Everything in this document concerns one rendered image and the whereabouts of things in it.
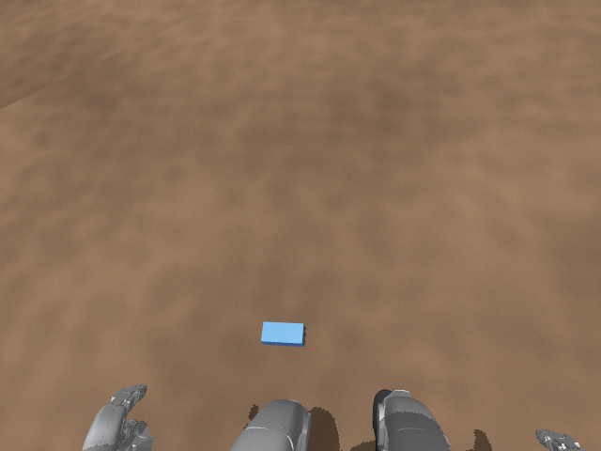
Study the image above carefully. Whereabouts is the right robot hand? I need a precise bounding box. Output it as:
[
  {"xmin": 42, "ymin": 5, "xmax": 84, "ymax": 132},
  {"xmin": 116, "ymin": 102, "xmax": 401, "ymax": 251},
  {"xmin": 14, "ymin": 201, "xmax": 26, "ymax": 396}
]
[{"xmin": 536, "ymin": 429, "xmax": 589, "ymax": 451}]

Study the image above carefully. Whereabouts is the left robot hand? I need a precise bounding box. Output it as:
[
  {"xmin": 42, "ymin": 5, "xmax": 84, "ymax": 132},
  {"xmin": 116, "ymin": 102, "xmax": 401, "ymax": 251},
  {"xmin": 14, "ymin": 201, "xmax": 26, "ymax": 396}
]
[{"xmin": 82, "ymin": 384, "xmax": 155, "ymax": 451}]

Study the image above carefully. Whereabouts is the small box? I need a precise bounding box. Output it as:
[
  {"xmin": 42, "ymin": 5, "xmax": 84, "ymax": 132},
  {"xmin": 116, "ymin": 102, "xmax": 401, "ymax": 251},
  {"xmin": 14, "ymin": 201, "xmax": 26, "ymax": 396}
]
[{"xmin": 261, "ymin": 321, "xmax": 305, "ymax": 347}]

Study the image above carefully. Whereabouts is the right robot foot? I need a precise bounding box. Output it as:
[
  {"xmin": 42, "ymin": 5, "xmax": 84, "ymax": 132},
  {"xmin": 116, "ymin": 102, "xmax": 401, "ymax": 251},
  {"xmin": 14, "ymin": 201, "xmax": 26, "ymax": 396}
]
[{"xmin": 373, "ymin": 389, "xmax": 392, "ymax": 451}]

